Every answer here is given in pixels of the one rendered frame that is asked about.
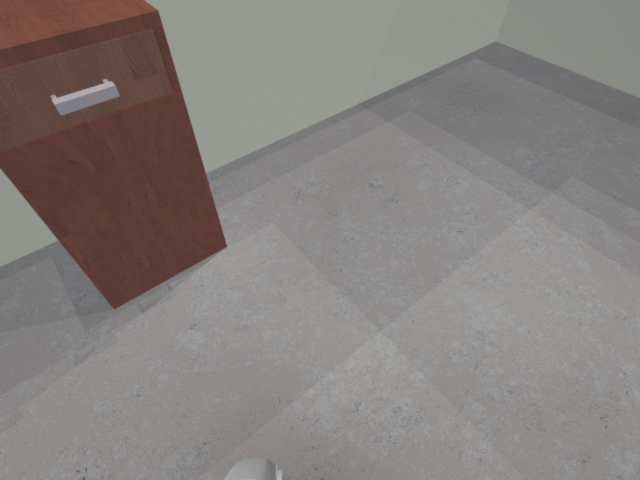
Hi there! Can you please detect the handle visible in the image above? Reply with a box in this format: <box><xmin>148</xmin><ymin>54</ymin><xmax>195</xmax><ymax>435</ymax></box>
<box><xmin>50</xmin><ymin>79</ymin><xmax>120</xmax><ymax>116</ymax></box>

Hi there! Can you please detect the robot left thigh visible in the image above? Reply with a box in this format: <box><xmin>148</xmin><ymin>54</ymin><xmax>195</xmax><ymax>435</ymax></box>
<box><xmin>224</xmin><ymin>458</ymin><xmax>283</xmax><ymax>480</ymax></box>

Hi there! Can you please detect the drawer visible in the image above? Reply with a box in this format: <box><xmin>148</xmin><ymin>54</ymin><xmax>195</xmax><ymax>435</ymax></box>
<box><xmin>0</xmin><ymin>29</ymin><xmax>173</xmax><ymax>151</ymax></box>

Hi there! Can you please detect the cabinet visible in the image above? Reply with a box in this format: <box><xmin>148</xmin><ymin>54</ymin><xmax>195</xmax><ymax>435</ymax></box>
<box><xmin>0</xmin><ymin>0</ymin><xmax>227</xmax><ymax>309</ymax></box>

